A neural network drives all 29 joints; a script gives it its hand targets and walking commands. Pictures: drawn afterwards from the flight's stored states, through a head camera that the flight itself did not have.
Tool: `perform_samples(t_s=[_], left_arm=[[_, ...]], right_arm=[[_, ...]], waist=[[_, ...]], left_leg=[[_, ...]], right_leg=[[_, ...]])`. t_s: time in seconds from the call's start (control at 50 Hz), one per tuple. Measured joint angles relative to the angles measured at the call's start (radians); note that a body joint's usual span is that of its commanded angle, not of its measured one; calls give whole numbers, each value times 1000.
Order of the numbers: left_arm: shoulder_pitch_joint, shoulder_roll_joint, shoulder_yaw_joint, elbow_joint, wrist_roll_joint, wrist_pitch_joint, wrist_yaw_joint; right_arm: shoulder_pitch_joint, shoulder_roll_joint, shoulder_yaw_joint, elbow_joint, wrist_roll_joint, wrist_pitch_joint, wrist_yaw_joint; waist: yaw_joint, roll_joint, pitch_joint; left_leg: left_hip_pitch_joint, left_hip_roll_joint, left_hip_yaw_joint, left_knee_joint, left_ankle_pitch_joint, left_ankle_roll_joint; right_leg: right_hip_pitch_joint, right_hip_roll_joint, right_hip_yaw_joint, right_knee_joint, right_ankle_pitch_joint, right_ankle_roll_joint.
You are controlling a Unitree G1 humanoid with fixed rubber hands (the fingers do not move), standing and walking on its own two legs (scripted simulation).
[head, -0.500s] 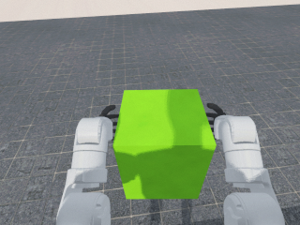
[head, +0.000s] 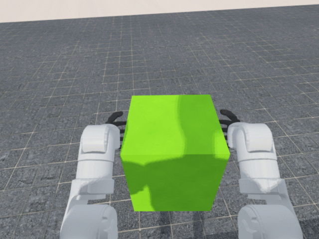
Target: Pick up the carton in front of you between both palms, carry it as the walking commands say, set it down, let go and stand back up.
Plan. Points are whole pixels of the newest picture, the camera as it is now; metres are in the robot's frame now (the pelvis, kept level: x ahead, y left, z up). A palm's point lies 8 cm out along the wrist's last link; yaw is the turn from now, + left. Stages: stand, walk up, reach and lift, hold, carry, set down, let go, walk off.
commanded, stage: carry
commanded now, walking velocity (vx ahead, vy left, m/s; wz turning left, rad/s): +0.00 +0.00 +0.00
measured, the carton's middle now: (171, 153) +0.35 +0.00 +0.05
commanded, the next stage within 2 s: none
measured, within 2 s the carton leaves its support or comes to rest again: neither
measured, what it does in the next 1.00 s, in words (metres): stands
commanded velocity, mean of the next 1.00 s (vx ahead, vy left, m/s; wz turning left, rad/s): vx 0.00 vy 0.00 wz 0.00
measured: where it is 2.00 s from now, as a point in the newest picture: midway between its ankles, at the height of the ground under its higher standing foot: outside the picture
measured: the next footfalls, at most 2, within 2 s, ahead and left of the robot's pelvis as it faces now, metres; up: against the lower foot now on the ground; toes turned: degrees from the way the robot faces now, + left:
left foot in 1.94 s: +0.22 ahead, +0.09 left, +0.00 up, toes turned +5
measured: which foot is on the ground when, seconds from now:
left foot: down 0.00-1.00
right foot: down 0.00-1.00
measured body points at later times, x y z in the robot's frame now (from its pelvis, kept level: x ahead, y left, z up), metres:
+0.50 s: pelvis +0.00 +0.00 +0.00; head -0.02 +0.01 +0.45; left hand +0.36 +0.15 +0.12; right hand +0.36 -0.15 +0.12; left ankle +0.01 +0.08 -0.73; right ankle +0.04 -0.12 -0.73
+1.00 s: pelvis +0.00 +0.00 +0.00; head -0.02 +0.01 +0.45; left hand +0.36 +0.16 +0.12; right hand +0.36 -0.15 +0.12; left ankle +0.01 +0.08 -0.73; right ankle +0.04 -0.12 -0.73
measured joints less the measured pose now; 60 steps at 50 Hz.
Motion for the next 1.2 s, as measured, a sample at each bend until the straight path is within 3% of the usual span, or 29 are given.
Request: perform_samples(t_s=[1.2], left_arm=[[0,-2,1,-5,2,1,1]], right_arm=[[-1,-1,-1,-2,1,-1,1]], waist=[[-2,1,3]], left_leg=[[-5,1,8,3,1,5]], right_leg=[[-3,-8,-2,-2,5,8]])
